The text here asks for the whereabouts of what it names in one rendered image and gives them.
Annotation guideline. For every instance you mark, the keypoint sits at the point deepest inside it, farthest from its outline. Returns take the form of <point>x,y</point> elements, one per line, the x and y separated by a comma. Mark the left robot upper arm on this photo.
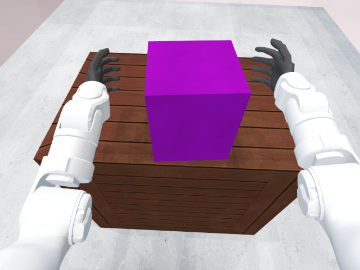
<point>54,219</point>

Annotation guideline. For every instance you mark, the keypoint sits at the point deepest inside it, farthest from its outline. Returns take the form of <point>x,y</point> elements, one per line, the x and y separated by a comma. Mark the robot left hand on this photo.
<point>97,71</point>

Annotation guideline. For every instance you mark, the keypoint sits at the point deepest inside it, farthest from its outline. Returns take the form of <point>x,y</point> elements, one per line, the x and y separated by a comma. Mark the robot left forearm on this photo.
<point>70,158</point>

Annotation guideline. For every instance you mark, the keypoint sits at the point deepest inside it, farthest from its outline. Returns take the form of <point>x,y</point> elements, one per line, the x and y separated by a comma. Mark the pedestal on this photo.
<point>238,195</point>

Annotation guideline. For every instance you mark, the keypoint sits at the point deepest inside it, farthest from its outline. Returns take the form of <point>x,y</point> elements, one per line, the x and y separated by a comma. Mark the robot right hand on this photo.
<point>281,64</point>

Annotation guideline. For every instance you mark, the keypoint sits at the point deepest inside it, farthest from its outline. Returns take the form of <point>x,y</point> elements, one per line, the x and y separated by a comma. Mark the right robot upper arm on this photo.
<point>331,195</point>

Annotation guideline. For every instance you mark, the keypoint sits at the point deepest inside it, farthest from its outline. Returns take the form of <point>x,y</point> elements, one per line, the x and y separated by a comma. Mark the carton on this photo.
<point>196,94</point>

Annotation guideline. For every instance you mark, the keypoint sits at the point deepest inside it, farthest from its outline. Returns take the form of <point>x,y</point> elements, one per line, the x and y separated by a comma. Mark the robot right forearm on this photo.
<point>312,125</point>

